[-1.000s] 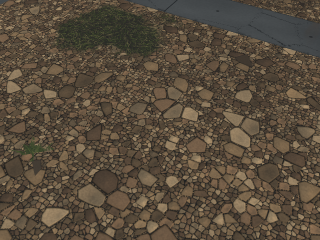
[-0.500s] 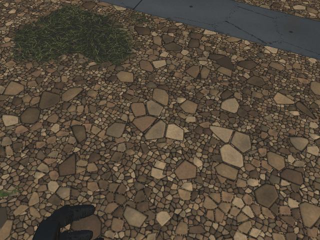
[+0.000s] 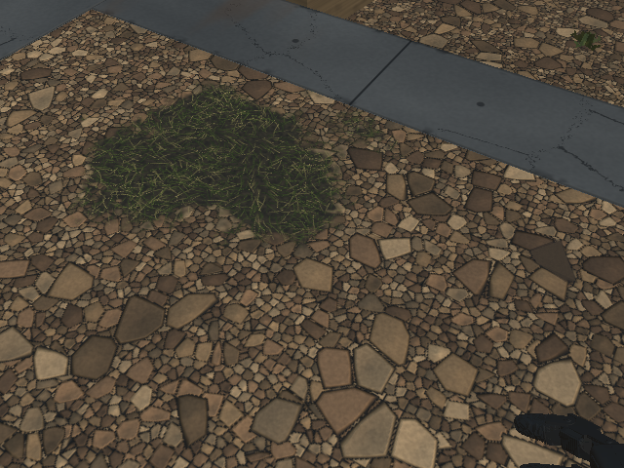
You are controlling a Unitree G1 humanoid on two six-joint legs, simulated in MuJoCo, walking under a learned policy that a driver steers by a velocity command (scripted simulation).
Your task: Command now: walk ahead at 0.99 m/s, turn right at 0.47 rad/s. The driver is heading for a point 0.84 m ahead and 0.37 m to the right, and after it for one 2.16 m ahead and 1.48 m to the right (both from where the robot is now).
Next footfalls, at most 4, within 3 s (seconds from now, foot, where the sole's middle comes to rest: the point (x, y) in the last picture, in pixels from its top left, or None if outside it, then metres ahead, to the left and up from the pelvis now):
0.10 left None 0.34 0.16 -0.77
0.58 right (442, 411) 0.66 -0.19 -0.77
1.02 left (501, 270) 1.08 -0.36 -0.77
1.46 right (548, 354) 0.84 -0.45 -0.77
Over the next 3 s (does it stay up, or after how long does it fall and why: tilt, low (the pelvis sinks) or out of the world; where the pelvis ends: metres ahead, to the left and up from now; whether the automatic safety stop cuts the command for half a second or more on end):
stays up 1.03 -0.41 0.01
